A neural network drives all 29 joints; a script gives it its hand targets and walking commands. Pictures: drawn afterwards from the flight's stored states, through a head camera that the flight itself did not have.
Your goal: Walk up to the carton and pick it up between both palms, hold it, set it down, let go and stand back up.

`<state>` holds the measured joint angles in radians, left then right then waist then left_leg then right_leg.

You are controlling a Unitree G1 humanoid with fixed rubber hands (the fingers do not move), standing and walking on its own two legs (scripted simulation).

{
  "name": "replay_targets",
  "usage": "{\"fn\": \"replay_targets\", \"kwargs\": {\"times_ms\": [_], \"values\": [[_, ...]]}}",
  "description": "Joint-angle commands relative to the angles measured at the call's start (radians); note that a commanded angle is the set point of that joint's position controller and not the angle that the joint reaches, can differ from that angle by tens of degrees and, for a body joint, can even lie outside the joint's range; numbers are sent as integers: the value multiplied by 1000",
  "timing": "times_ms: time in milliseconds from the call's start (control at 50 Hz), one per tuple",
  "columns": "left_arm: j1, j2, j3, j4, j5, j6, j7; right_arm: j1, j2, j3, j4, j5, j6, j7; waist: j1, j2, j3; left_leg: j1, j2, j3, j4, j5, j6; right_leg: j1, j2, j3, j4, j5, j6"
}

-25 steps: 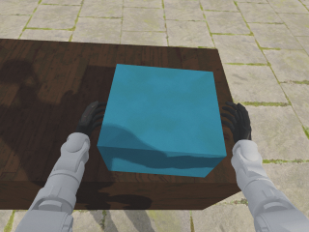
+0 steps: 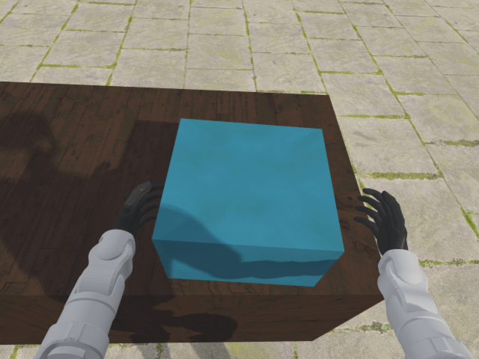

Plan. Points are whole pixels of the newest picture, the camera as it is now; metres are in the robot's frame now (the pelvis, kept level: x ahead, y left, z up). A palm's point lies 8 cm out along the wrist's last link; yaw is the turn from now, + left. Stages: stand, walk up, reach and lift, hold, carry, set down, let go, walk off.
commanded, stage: set down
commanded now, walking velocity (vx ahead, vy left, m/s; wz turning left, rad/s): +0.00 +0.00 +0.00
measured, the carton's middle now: (246, 201) +0.44 -0.01 -0.05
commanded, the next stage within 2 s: none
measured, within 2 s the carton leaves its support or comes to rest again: neither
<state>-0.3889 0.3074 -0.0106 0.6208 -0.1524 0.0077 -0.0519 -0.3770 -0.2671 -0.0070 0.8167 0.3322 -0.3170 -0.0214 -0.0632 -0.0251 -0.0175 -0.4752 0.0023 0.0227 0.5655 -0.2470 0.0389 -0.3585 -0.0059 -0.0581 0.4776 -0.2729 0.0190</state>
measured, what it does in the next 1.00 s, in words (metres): stands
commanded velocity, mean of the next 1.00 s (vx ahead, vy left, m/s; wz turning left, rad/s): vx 0.00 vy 0.00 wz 0.00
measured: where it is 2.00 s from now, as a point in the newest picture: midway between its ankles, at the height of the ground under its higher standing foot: outside the picture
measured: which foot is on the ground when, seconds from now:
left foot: down 0.00-1.00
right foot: down 0.00-1.00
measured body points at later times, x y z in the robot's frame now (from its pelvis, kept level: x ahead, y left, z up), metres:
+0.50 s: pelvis +0.01 -0.02 +0.00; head +0.02 +0.00 +0.45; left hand +0.33 +0.23 +0.02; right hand +0.31 -0.25 +0.03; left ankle +0.02 +0.09 -0.73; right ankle -0.03 -0.13 -0.73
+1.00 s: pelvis -0.02 -0.02 +0.00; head -0.01 -0.01 +0.45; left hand +0.30 +0.22 +0.00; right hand +0.26 -0.25 +0.00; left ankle +0.02 +0.09 -0.73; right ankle -0.03 -0.13 -0.73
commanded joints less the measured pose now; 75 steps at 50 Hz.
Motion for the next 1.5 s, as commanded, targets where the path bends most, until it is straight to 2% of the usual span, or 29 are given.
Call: {"fn": "replay_targets", "kwargs": {"times_ms": [0,20,40,60,80,100,120,140,160,180,200,220,240,260,280,300,320,340,360,380,400,440,460,520,540,560,660,680,1480], "values": [[-704,254,101,-309,-70,-64,-3,-727,-226,-174,-390,-59,-48,-8,4,60,-629,233,-14,-33,-1,488,-62,11,52,10,10,387,14],[674,25,57,-194,126,15,-19,685,-132,148,70,92,-95,3,44,123,-178,457,30,-102,-54,621,-60,333,29,28,-37,666,-21],[-978,326,130,-332,-97,-95,4,-966,-243,-263,-493,-108,-38,-8,-7,48,-709,133,-28,-6,-9,382,-59,-48,47,10,30,300,26],[957,3,57,-299,140,-12,-12,1008,-124,198,35,124,-104,9,62,120,-206,536,40,-110,-55,641,-63,412,27,33,-23,760,-24],[-1025,367,141,-368,-117,-121,11,-1015,-242,-269,-565,-123,-40,-7,-11,40,-739,113,-31,14,1,357,-60,-59,48,11,47,310,36],[872,21,50,-361,109,-47,-7,927,-122,150,-59,125,-91,13,70,142,-265,496,36,-101,-56,590,-59,375,27,31,-13,711,-28],[-1073,386,119,-389,-151,-149,19,-1049,-233,-267,-639,-96,-31,-5,-10,35,-745,57,-25,14,-4,298,-47,-71,35,24,58,247,24],[952,22,42,-398,87,-80,0,1011,-112,149,-126,121,-84,18,70,151,-294,534,43,-112,-55,574,-66,384,23,39,8,704,-28],[-1018,405,112,-421,-176,-169,23,-1020,-253,-251,-703,-96,-34,-6,-2,27,-794,99,-26,21,15,320,-51,-35,36,20,74,286,25],[815,62,50,-329,58,-95,-4,892,-111,109,-140,106,-59,14,48,138,-281,481,38,-105,-55,515,-58,337,17,35,4,639,-29],[-999,396,94,-415,-202,-178,16,-1005,-247,-235,-732,-82,-15,-10,11,28,-774,99,-26,17,19,305,-40,-36,32,26,78,251,21],[763,76,43,-260,34,-102,-9,859,-105,95,-127,86,-31,7,31,115,-262,470,41,-107,-60,465,-56,313,13,36,11,588,-27],[-893,394,83,-429,-221,-182,10,-913,-257,-209,-751,-68,-4,-21,18,31,-794,159,-23,11,27,357,-45,7,36,31,82,308,18],[642,105,40,-159,14,-94,-19,762,-97,74,-69,71,-5,-5,12,101,-195,422,40,-103,-65,449,-51,287,13,32,0,553,-28],[-824,375,78,-398,-221,-169,-1,-852,-253,-192,-712,-63,16,-30,28,38,-742,183,-25,-1,12,369,-43,33,36,35,72,299,17],[584,117,47,-84,9,-76,-29,708,-95,77,-21,69,16,-17,8,93,-120,409,37,-104,-77,418,-46,276,14,34,-14,511,-27],[-719,352,75,-362,-209,-155,-16,-740,-233,-160,-671,-56,27,-39,31,32,-674,211,-27,-7,0,374,-43,63,33,39,55,314,16],[695,100,49,0,28,-52,-50,805,-79,124,60,74,12,-28,2,63,12,413,32,-93,-90,447,-38,313,15,35,-45,553,-29],[-634,338,88,-360,-182,-126,-33,-661,-247,-140,-631,-63,22,-48,31,42,-620,243,-37,-5,-21,415,-51,119,38,36,29,378,24],[634,94,68,88,38,-35,-66,739,-68,111,133,57,17,-39,1,52,110,366,25,-89,-103,430,-32,295,13,31,-63,505,-23],[-593,323,91,-357,-168,-114,-41,-611,-237,-123,-612,-64,17,-58,39,53,-571,258,-39,-14,-40,407,-56,138,39,34,8,353,26],[-651,325,76,-338,-184,-130,-38,-623,-211,-124,-606,-57,26,-60,28,39,-536,224,-33,-18,-52,352,-47,115,33,37,-13,299,13],[632,112,78,68,20,-56,-59,728,-74,114,39,42,13,-46,19,50,83,394,26,-77,-110,398,-38,314,12,38,-84,467,-26],[-649,328,66,-328,-190,-161,-35,-582,-191,-118,-598,-49,39,-66,17,39,-505,218,-27,-23,-74,295,-36,139,22,46,-28,272,4],[610,134,77,12,-4,-108,-49,736,-79,100,-74,32,16,-53,32,60,-4,421,23,-72,-115,390,-41,333,6,46,-82,453,-24],[-562,356,88,-390,-187,-188,-29,-527,-207,-112,-660,-64,15,-69,32,37,-583,278,-34,-8,-62,370,-50,171,28,49,-24,370,13],[407,190,55,63,-75,-228,-38,583,-92,33,-198,-4,39,-47,28,65,-121,390,23,-58,-97,329,-37,244,-15,66,-73,349,-33],[-431,320,30,-265,-212,-279,-30,-341,-157,-76,-610,-36,29,-61,24,45,-496,299,-17,-23,-71,303,-33,164,13,67,-37,288,-8],[193,130,-43,93,-100,-423,27,247,-70,-3,-138,-80,-91,31,52,112,-128,392,43,-105,-134,162,-103,77,4,71,-86,95,-57]]}}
